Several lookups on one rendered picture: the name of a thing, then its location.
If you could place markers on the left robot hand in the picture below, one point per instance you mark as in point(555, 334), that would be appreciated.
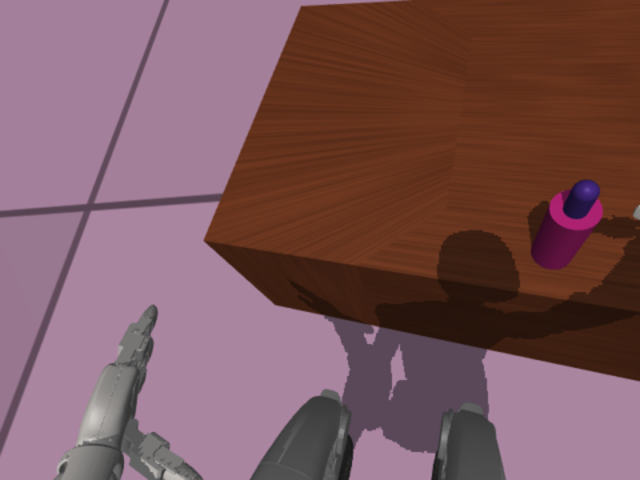
point(109, 415)

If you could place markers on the left robot foot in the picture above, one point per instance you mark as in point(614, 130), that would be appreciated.
point(347, 460)

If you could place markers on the bottle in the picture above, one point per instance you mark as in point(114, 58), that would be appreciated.
point(570, 218)

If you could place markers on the left robot arm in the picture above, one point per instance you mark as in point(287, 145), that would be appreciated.
point(91, 462)

